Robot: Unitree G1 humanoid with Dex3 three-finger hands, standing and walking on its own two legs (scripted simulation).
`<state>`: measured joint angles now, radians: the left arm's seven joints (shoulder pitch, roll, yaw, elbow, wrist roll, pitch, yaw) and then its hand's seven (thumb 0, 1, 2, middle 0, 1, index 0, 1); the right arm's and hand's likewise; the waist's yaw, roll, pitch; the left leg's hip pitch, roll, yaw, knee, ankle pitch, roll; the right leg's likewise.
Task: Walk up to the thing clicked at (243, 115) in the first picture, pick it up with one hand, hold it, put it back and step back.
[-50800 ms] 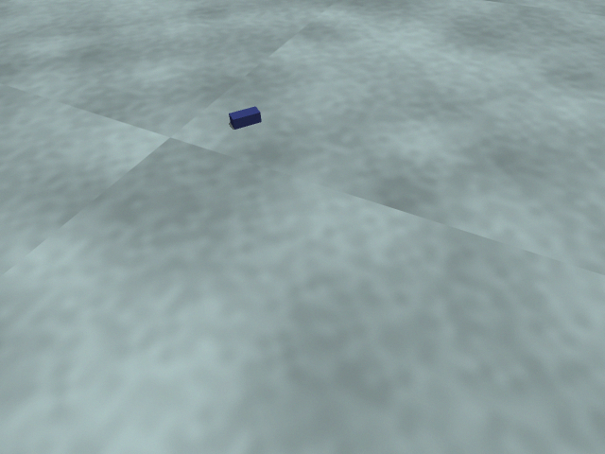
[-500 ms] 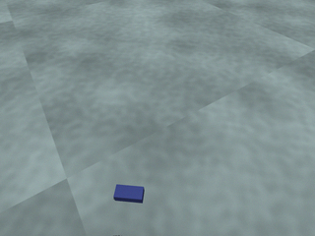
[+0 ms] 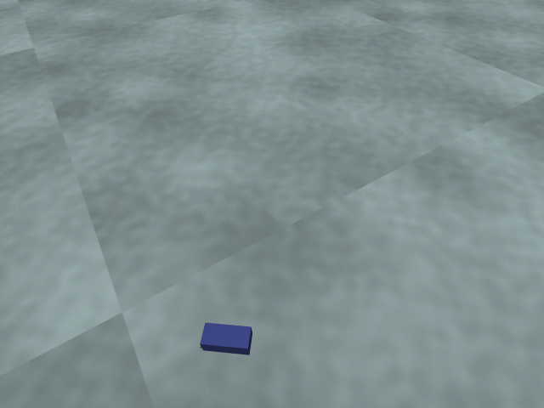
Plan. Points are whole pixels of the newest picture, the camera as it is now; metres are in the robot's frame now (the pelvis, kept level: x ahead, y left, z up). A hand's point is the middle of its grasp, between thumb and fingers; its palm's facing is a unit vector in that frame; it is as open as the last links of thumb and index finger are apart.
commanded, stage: stand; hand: left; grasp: from above
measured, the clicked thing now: (227, 338) +0.48 +0.23 -0.74
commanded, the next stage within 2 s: step back in 1.54 s
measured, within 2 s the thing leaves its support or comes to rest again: neither
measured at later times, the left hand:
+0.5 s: hand out of the picture +0.08 +0.23 -0.16, palm faces +0.02 -0.94 -0.33, open 7.3 cm
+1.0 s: hand out of the picture +0.09 +0.24 -0.15, palm faces +0.02 -0.94 -0.34, open 7.3 cm
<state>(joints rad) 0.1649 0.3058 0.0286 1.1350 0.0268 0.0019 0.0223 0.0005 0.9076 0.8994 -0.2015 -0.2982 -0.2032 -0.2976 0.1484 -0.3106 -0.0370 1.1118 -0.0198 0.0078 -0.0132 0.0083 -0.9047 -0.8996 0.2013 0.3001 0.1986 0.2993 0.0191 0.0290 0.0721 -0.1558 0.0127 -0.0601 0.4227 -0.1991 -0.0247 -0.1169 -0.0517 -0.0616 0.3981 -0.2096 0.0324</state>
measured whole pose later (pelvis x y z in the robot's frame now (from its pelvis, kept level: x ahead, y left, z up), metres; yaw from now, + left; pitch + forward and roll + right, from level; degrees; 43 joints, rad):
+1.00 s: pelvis +0.02 -0.01 +0.00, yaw +0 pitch -3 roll +0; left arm 0.10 0.32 0.03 1.16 0.01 0.00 0.01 0.00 0.91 0.90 -0.20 -0.30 -0.20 -0.30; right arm 0.11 -0.33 -0.01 1.14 -0.01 0.00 -0.01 0.01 -0.90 -0.90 0.20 0.30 0.20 0.30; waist 0.01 0.02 0.06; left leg -0.12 0.03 -0.07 0.35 -0.19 -0.04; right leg -0.08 -0.03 -0.07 0.33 -0.20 0.02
